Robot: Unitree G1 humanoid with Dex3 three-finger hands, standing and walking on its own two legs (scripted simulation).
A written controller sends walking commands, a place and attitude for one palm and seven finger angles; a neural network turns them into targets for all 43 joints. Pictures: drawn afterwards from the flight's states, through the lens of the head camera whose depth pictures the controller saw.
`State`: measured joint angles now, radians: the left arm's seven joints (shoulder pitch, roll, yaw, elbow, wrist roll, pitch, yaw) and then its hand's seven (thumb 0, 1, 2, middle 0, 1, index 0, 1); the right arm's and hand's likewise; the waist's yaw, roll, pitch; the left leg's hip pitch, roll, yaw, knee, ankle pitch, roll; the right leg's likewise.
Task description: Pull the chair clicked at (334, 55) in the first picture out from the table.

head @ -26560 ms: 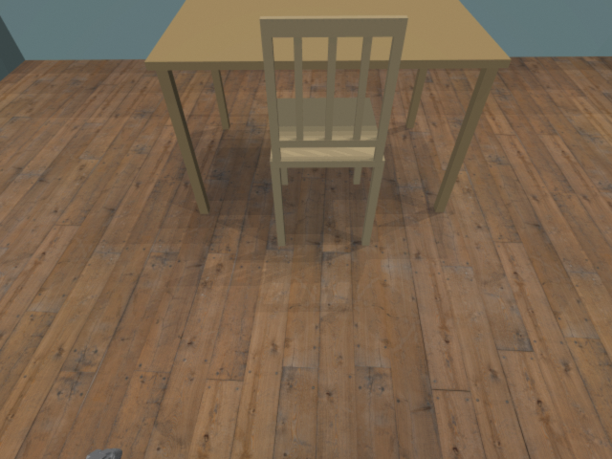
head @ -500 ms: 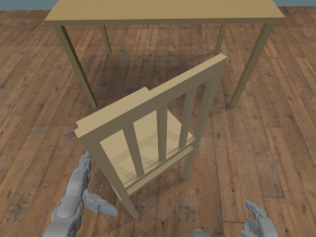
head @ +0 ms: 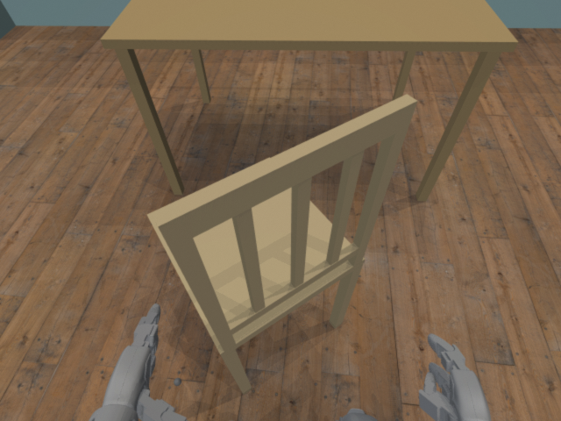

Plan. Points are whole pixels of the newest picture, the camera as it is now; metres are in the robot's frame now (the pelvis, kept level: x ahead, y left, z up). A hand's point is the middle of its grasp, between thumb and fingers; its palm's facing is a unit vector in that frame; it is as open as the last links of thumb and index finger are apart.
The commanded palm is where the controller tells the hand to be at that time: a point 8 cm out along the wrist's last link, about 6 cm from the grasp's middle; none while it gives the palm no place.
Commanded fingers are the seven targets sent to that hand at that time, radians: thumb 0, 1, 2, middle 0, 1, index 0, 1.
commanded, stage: draw the fingers out of the gap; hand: left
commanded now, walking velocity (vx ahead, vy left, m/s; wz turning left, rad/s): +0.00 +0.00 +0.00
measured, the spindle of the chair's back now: (298, 240) +0.41 -0.02 -0.02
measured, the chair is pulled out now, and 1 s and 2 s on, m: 0.53 0.53 0.53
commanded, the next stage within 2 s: draw the hand back to the body in 0.10 s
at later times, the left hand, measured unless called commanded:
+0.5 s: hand (154, 378) +0.18 +0.16 +0.04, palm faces +0.02 -1.00 -0.08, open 17.5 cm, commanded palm +0.13 +0.22 +0.05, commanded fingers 0.00 -0.55 0.20 0.00 0.00 0.00 0.00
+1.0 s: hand (63, 356) +0.18 +0.23 +0.11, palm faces +0.32 -0.86 -0.40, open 15.2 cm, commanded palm +0.14 +0.27 +0.15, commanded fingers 0.00 0.17 0.55 -0.10 -0.15 -0.10 -0.15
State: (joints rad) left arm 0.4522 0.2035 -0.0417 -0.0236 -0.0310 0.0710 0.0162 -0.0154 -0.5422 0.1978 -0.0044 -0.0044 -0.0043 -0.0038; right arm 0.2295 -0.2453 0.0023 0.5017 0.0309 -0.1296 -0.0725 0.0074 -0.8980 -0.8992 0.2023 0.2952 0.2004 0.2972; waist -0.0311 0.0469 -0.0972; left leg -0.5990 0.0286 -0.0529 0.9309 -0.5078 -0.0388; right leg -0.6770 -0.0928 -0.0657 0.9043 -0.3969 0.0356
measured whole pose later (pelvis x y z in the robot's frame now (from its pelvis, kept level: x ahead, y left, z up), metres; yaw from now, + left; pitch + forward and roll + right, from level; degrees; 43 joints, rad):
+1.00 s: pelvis +0.02 +0.00 +0.03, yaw +0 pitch +0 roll -1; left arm 0.64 0.29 0.14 -0.36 -0.04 -0.02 0.17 -0.01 -0.16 0.38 -0.06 -0.08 -0.06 -0.08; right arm 0.22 -0.22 0.01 0.57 0.03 -0.14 -0.12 0.01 -0.90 -0.90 0.20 0.29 0.20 0.30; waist 0.04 0.07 -0.02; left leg -0.24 0.04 -0.04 0.67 -0.43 -0.03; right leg -0.32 -0.08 -0.07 0.65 -0.32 0.04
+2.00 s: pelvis +0.02 +0.00 +0.05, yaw -2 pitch -4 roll -1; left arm 0.44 0.33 0.36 -0.37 -0.06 -0.10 0.15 0.01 0.88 0.89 -0.21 -0.31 -0.21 -0.30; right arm 0.18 -0.23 0.00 0.62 0.02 -0.11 -0.07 0.01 -0.90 -0.90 0.20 0.30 0.20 0.30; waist 0.06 0.08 0.05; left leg -0.04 0.05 0.00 0.44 -0.32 -0.04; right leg -0.15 -0.05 -0.05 0.44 -0.21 0.04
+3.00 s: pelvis -0.08 +0.01 +0.03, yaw -1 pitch +0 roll -1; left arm 0.53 0.38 0.45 -0.53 -0.01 -0.18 0.19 0.01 0.88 0.89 -0.21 -0.31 -0.21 -0.31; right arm 0.21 -0.21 -0.02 0.60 0.00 -0.09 -0.07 0.01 -0.90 -0.90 0.20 0.30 0.20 0.30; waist 0.01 0.01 0.05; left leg -0.41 0.03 -0.02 0.69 -0.30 -0.01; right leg -0.45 -0.05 0.00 0.57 -0.12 0.05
